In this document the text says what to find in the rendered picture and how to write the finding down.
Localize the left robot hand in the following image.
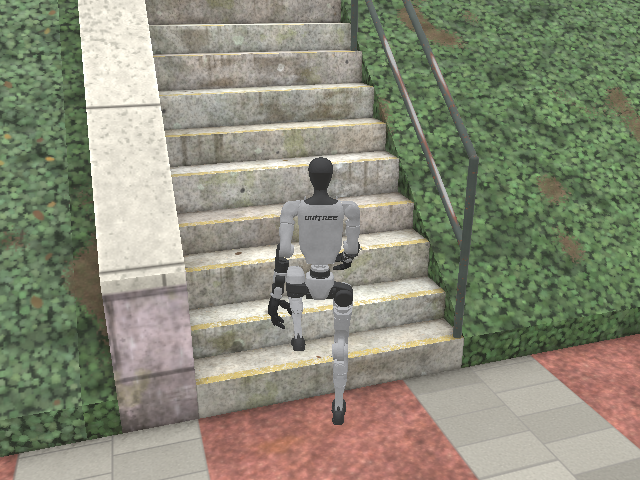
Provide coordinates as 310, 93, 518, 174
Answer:
268, 296, 292, 329

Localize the robot right foot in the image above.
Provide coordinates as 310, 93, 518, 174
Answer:
331, 399, 346, 425

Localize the right robot hand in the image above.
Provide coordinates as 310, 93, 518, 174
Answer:
333, 253, 352, 270

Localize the robot right forearm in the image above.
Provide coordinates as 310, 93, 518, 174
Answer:
342, 242, 360, 263

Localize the humanoid robot torso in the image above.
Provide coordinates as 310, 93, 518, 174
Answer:
297, 196, 344, 300

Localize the robot left upper arm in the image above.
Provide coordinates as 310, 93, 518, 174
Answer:
279, 200, 300, 258

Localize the robot left forearm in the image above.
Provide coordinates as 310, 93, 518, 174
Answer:
270, 243, 289, 299

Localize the robot right upper arm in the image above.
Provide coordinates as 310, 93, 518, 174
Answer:
341, 201, 360, 254

